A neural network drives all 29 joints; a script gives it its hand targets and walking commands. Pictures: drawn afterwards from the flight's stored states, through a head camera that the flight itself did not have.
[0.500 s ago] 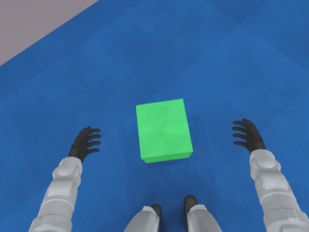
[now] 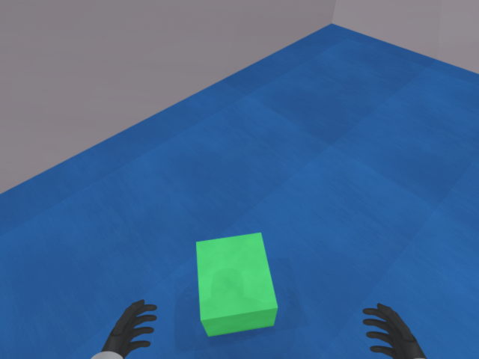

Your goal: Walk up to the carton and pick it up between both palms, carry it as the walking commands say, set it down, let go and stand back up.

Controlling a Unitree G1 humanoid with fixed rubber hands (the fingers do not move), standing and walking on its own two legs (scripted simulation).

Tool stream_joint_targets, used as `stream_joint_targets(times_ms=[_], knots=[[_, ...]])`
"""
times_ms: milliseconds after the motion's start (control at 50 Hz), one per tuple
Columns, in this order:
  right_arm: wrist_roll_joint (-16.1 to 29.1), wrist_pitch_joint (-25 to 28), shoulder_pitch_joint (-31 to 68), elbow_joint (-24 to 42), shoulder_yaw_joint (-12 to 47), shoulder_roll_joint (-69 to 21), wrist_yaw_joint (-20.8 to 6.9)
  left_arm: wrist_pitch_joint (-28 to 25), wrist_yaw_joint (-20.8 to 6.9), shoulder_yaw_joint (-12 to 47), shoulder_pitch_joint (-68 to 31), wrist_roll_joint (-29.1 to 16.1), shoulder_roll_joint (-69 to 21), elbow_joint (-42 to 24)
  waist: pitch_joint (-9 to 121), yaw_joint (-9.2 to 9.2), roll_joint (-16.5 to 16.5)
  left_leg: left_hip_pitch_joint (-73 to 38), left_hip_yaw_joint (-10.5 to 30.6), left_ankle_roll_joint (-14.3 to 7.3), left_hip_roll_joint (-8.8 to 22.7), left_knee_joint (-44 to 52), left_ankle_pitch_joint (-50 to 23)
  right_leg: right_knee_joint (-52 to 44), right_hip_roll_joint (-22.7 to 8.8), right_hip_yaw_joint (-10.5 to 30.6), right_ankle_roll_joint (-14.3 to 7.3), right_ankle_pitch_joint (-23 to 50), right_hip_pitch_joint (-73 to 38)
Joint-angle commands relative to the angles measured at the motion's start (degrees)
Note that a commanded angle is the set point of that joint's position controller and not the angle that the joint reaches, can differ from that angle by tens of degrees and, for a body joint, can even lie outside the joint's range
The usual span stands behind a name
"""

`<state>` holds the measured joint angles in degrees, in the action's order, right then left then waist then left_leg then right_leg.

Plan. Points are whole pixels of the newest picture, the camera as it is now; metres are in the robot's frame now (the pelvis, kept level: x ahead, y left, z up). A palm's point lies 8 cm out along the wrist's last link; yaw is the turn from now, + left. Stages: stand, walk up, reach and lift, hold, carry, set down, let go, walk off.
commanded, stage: let go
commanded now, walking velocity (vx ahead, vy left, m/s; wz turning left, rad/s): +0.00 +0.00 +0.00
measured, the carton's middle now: (235, 284) +0.49 +0.07 -0.66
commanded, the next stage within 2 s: stand in 0.32 s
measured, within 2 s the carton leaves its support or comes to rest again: neither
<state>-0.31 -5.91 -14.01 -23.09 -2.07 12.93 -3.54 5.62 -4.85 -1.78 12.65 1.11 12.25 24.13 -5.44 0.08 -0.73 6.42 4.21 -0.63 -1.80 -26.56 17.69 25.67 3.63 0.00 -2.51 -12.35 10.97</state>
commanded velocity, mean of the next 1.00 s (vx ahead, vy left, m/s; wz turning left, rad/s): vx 0.00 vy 0.00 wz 0.00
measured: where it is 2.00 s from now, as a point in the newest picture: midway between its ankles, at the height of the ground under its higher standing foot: outside the picture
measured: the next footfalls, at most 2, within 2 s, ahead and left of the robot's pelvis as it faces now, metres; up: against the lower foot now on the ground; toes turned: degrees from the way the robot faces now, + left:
none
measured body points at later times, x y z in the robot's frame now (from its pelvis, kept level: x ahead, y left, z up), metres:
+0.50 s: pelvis +0.01 +0.01 -0.01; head +0.02 +0.02 +0.44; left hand +0.17 +0.29 -0.09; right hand +0.16 -0.27 -0.09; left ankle -0.03 +0.12 -0.74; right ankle +0.02 -0.09 -0.74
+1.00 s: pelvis +0.03 +0.02 +0.00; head +0.04 +0.03 +0.45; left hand +0.18 +0.32 -0.10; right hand +0.16 -0.28 -0.10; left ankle -0.03 +0.12 -0.74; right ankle +0.02 -0.09 -0.74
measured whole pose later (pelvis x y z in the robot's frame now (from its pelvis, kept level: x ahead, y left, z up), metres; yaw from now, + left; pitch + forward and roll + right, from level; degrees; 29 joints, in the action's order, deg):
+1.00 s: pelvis +0.03 +0.02 +0.00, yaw -1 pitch -1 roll +0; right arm -1.6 -0.3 -10.5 -45.5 -1.8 20.1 1.6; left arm 0.1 1.1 -1.6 7.8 1.6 20.0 47.0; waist -0.6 0.2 0.3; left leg 3.8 3.0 -2.5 -3.4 -23.7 18.9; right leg 26.0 2.1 1.5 -0.9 -15.2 10.0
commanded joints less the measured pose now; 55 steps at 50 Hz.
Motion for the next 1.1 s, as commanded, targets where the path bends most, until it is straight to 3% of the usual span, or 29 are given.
stream_joint_targets(times_ms=[0, 140, 300, 320, 340, 380, 440, 500, 580, 820, 1080], knots=[[0.46, -0.75, 3.40, 6.01, -0.93, 5.06, -0.36, 0.81, 0.03, -2.50, -3.07, 0.51, 6.74, -5.36, 1.41, -0.43, 0.37, 11.95, -3.11, 0.03, 0.48, 6.04, -0.53, -2.81, -3.99, 2.54, 3.89, 3.64, -14.71], [0.63, -2.70, 2.79, 6.15, -0.91, 5.08, -0.20, 2.74, 0.11, -2.47, -3.09, 0.79, 6.79, -5.28, 0.09, -0.07, 1.09, 11.25, -2.61, -0.61, 0.24, 5.70, -1.63, -1.58, -3.71, 2.71, 4.05, 6.19, -17.11], [1.64, -1.51, 2.61, 4.16, -0.48, 7.29, 1.40, 7.85, 2.94, -2.26, -3.36, 0.53, 5.86, -8.67, 1.86, -0.54, 1.59, 14.46, -2.10, -0.17, -0.02, 4.93, -2.52, 0.60, -2.84, 2.88, 3.20, 9.24, -18.33], [-2.33, 0.80, 3.24, -2.59, -2.14, 11.37, 3.62, 2.39, 4.92, -4.82, -4.06, 0.58, 14.08, -0.08, 1.59, -1.79, 5.32, 12.07, 0.43, 2.05, 2.13, 1.29, 0.47, -1.85, -6.19, 6.15, 2.86, -4.91, -1.90], [-2.61, 1.97, 1.24, -3.62, -3.00, 12.20, 4.38, -0.18, 5.39, -4.61, -4.25, 1.14, 14.59, 0.68, 1.44, -0.06, 5.02, 8.68, 1.00, 1.61, 2.02, 0.67, 3.12, -3.69, -6.96, 8.15, 2.33, -11.74, 1.83], [-3.11, 3.53, 1.02, -5.56, -2.86, 12.63, 4.40, -2.71, 5.02, -3.84, -6.20, 1.56, 13.17, 2.18, 1.65, 0.70, 1.75, 9.56, 3.02, 0.57, 3.17, 3.01, 7.27, -3.32, -6.93, 8.67, 1.83, -14.51, 3.81], [-2.39, 5.13, 4.21, -7.13, -2.61, 12.85, 4.03, -4.60, 4.37, -3.46, -5.77, 1.06, 12.60, 5.42, 4.62, -0.58, -1.32, 11.53, 5.07, -0.22, 4.96, 4.35, 1.79, 0.24, -6.02, 6.84, 1.81, -2.39, -2.02], [-1.86, 5.65, 4.21, -9.18, -2.39, 13.37, 4.03, -5.53, 4.39, -3.36, -5.25, 0.76, 13.63, 8.51, 8.05, -0.32, -0.24, 7.78, 4.10, 0.64, 4.99, 2.28, -11.72, 1.44, -6.95, 6.91, 1.39, 10.60, -4.43], [-1.72, 5.58, 2.99, -11.76, -2.27, 14.43, 4.56, -5.67, 4.91, -2.99, -4.67, 0.58, 14.50, 11.36, 10.52, 0.04, -0.52, 3.73, 3.56, 1.33, 5.33, 1.44, -21.33, 2.12, -7.36, 6.81, 1.03, 18.29, -5.78], [-1.36, 6.11, 3.59, -16.99, -2.11, 16.46, 5.43, -6.03, 6.01, -2.16, -5.48, 0.53, 15.92, 17.31, 9.85, 0.00, 0.00, 1.18, 3.92, 1.18, 6.31, 3.29, -28.48, 1.71, -7.83, 6.77, 0.99, 22.66, -7.03], [-1.17, 6.40, 5.16, -21.69, -1.74, 16.71, 5.26, -6.32, 6.30, -1.56, -6.88, 0.49, 16.65, 22.12, 7.67, -0.02, 0.27, 0.88, 4.54, 0.64, 6.61, 7.03, -21.91, -1.89, -8.46, 7.72, 0.91, 17.46, -7.24]])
